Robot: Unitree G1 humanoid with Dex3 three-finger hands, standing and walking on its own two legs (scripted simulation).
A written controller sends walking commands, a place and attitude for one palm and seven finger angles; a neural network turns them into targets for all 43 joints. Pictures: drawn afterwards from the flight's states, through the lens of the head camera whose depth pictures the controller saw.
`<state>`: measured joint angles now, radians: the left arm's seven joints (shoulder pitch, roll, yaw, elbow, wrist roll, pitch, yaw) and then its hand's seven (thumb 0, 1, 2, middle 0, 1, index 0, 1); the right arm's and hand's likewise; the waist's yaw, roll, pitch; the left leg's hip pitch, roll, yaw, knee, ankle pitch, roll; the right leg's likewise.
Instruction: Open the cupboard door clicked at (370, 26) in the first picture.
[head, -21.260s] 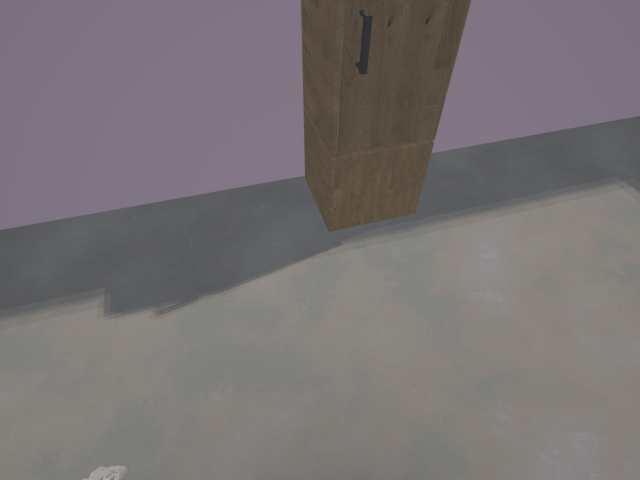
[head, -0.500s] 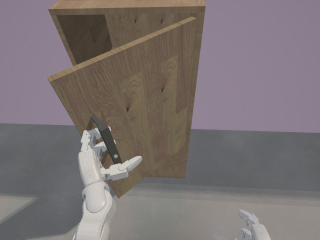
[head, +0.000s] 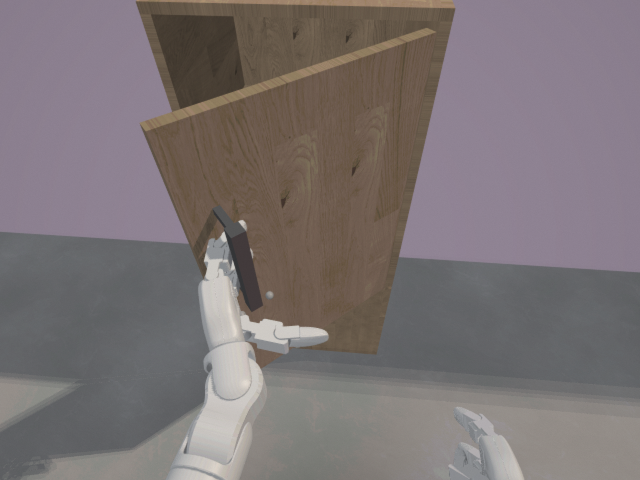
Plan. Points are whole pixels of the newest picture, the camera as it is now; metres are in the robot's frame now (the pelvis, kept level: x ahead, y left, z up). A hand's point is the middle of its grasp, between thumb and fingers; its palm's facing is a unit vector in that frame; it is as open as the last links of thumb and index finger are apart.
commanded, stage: slide the hand sideways off the handle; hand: left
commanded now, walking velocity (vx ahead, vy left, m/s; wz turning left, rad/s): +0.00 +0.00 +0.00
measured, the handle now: (238, 261) +0.37 +0.14 +0.08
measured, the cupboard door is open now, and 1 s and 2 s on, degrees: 41 45 45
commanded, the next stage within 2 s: draw the hand back to the body in 1.16 s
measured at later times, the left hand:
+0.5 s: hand (261, 337) +0.26 +0.09 +0.07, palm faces -0.08 -1.00 -0.02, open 16.4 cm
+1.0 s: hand (207, 373) +0.22 +0.14 +0.07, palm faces -0.02 -1.00 -0.06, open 16.3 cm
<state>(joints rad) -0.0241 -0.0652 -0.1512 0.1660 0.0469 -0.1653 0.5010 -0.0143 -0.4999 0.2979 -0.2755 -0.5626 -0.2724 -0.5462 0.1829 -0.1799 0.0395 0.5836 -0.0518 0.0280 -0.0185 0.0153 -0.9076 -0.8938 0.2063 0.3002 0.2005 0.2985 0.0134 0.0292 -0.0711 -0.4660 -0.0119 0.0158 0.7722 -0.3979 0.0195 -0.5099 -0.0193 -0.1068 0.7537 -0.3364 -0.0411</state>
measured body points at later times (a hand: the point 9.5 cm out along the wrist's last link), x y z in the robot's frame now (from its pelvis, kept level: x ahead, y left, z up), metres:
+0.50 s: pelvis +0.00 +0.01 +0.00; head +0.02 +0.00 +0.44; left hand +0.26 +0.14 +0.07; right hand +0.18 -0.20 -0.08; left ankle +0.00 +0.11 -0.71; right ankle +0.03 -0.09 -0.71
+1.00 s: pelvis +0.02 -0.01 -0.02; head +0.05 -0.03 +0.43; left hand +0.22 +0.20 +0.07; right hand +0.20 -0.24 -0.09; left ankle +0.00 +0.11 -0.71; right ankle +0.03 -0.10 -0.71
